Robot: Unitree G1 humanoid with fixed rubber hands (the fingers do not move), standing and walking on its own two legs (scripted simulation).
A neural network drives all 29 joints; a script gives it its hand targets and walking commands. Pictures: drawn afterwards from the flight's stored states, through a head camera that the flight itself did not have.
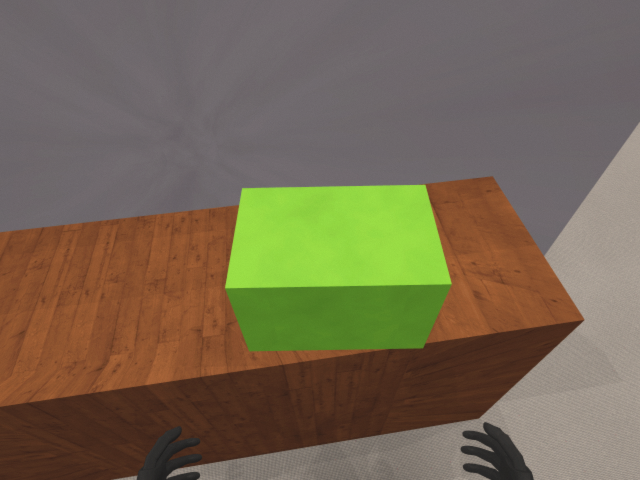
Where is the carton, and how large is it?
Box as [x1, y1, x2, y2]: [225, 185, 451, 350]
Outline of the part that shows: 425,185 242,188 225,289 248,349 299,350 422,347 451,284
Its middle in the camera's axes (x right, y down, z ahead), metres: +0.02 +0.05 +0.63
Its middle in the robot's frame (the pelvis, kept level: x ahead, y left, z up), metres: +0.45 +0.01 -0.05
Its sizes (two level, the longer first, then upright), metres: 0.291 0.187 0.196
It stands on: a pedestal, 0.62 m high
